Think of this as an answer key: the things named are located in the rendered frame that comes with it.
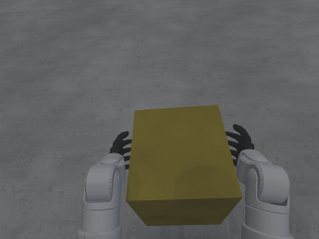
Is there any left robot forearm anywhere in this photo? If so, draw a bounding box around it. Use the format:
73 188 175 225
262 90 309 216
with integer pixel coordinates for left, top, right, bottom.
76 152 127 239

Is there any robot left hand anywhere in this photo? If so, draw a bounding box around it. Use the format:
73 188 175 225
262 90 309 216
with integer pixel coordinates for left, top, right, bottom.
110 131 132 169

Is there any carton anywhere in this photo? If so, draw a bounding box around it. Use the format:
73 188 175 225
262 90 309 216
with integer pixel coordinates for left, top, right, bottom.
126 105 242 226

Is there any right robot forearm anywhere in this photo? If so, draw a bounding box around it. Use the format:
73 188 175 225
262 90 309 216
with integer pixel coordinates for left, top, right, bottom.
236 148 294 239

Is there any robot right hand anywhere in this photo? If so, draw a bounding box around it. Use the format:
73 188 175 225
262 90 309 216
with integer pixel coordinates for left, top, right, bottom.
225 124 254 166

